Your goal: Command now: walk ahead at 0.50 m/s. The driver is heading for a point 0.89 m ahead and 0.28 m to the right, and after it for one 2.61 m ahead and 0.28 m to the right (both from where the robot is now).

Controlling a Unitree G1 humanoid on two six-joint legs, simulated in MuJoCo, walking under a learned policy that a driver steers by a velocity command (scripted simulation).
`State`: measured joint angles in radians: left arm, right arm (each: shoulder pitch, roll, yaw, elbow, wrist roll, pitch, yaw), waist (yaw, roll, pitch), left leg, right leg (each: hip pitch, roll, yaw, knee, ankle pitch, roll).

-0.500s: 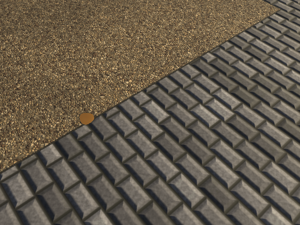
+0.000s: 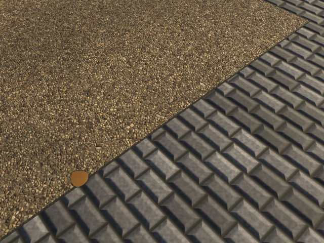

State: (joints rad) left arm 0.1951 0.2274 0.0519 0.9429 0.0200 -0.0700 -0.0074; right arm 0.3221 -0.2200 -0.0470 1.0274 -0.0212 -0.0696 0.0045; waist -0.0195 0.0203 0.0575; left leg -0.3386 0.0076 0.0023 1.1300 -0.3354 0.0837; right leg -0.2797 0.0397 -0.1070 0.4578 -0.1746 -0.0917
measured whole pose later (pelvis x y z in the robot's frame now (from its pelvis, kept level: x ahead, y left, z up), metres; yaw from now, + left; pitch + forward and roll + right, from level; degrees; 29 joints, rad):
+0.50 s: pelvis +0.27 +0.04 -0.01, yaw -2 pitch +0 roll +0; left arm 0.41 0.19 0.04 1.06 0.00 -0.07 0.01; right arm 0.08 -0.20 -0.05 0.91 -0.03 -0.08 0.01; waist 0.04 -0.02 0.06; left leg -0.37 -0.02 0.13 0.54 -0.17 0.09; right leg -0.21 0.01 -0.01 1.06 -0.40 -0.09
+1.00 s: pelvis +0.52 -0.02 -0.02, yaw -18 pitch +0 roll +0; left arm 0.05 0.20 0.06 0.85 0.04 -0.03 -0.04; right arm 0.41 -0.20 -0.05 1.02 -0.02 -0.06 -0.02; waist -0.02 0.01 0.07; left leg -0.02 0.09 0.29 0.77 -0.45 0.00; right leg -0.44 0.05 -0.14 0.61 -0.19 -0.18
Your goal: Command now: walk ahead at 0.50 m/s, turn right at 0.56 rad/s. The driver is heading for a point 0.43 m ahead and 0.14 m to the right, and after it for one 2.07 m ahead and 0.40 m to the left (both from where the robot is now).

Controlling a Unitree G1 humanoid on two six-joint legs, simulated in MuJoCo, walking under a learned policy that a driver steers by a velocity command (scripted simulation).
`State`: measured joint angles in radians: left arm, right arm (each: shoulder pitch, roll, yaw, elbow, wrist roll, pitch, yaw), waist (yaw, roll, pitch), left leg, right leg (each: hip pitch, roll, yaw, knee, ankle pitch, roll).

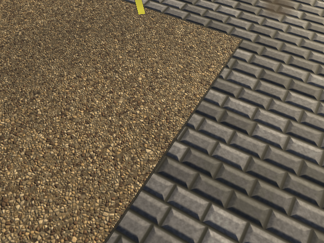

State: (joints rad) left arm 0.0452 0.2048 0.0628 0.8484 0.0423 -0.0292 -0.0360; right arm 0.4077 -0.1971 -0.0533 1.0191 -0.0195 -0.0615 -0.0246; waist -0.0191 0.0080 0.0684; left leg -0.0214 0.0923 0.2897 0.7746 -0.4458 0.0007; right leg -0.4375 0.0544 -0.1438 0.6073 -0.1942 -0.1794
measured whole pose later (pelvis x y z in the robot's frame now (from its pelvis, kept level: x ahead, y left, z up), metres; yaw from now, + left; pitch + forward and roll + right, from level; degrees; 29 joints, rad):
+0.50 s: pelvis +0.28 +0.00 +0.01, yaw -17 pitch +2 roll +0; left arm 0.46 0.28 0.07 0.92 0.02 -0.05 0.01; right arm 0.00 -0.24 -0.02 0.72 -0.03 -0.05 0.02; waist 0.10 0.02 0.04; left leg -0.51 0.01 0.01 0.53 -0.08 0.02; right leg 0.07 0.13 0.20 0.35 -0.42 -0.11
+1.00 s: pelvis +0.53 -0.07 +0.02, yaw -5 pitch +2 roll +1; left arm 0.02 0.24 0.00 0.70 0.03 -0.08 -0.01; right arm 0.46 -0.26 -0.07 0.88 -0.01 -0.05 0.01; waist -0.10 -0.02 0.01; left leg -0.08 -0.11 -0.18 0.43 -0.37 0.05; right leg -0.42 0.00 0.03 0.48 -0.14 0.01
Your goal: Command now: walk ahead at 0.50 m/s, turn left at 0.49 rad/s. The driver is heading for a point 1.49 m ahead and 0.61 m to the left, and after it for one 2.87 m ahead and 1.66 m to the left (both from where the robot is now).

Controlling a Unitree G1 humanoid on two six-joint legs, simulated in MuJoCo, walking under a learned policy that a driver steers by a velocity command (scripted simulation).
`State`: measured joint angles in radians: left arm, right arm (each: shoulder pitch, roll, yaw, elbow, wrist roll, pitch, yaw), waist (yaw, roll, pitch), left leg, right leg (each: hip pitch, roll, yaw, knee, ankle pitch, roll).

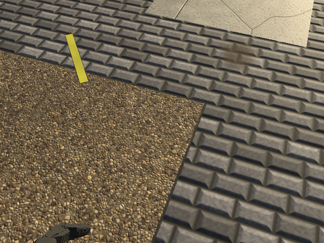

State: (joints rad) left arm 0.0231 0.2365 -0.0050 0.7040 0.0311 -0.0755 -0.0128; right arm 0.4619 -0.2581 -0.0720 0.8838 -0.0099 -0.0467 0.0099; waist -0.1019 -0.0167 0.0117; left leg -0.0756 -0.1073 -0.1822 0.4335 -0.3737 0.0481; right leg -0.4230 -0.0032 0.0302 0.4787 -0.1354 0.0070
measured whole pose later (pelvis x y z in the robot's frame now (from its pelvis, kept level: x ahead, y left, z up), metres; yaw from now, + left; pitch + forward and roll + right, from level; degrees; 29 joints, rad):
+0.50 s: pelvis +0.24 +0.03 -0.01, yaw +18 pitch +2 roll -1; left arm 0.42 0.26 0.04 0.88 0.02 -0.07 0.01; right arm 0.03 -0.26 -0.04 0.66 -0.05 0.00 0.08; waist 0.07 0.02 0.05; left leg -0.52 0.00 0.10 0.61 -0.20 0.12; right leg 0.08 -0.05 -0.27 0.36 -0.44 0.03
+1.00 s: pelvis +0.49 +0.14 +0.00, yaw +34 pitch +2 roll +1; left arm 0.05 0.26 0.01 0.67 0.03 -0.03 -0.03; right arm 0.45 -0.29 -0.07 0.81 -0.01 -0.04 0.00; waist -0.10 -0.02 0.02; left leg 0.02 -0.14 -0.19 0.33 -0.36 0.10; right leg -0.56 -0.03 0.01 0.59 -0.08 0.01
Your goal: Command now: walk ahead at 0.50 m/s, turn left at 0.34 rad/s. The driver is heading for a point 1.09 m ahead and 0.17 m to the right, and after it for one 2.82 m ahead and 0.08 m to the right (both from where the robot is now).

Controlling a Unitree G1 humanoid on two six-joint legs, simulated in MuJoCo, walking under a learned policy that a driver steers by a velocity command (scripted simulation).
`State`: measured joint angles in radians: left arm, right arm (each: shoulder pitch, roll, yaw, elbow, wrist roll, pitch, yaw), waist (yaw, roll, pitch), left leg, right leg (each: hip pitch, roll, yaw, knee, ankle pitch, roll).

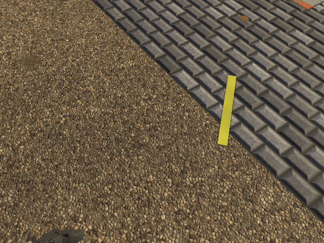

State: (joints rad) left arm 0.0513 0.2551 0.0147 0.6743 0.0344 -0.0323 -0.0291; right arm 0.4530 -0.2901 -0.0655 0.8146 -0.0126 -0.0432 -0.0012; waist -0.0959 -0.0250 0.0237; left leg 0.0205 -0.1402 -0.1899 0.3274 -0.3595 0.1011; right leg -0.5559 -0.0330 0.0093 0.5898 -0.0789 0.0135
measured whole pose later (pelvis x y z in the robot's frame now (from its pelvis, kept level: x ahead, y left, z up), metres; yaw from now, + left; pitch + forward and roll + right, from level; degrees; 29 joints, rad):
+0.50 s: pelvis +0.26 -0.01 +0.00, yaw +4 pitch +1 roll -2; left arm 0.45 0.23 0.03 0.93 0.01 -0.08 -0.02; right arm 0.05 -0.24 0.00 0.73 -0.03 -0.03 0.04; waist 0.08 0.03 0.04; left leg -0.54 0.04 0.04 0.59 -0.09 0.04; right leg 0.06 0.06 -0.05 0.22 -0.31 -0.04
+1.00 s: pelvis +0.52 +0.03 +0.01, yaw +3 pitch +1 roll +2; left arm 0.07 0.23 0.02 0.82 0.03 -0.02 -0.04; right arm 0.45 -0.22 -0.03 0.99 -0.01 -0.08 0.00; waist -0.06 -0.04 0.03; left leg 0.09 -0.10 0.06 0.16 -0.26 0.08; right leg -0.60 -0.09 -0.05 0.65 -0.03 -0.02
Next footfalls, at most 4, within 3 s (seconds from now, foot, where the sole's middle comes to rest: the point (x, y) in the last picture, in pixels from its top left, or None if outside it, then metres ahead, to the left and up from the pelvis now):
0.04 right None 0.19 -0.12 -0.77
0.56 left None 0.45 0.10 -0.77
1.10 right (164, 175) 0.76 -0.06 -0.77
1.62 left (126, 128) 1.05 0.11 -0.77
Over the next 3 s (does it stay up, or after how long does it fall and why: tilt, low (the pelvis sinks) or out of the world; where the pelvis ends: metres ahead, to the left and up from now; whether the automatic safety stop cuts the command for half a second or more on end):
stays up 1.53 -0.19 0.01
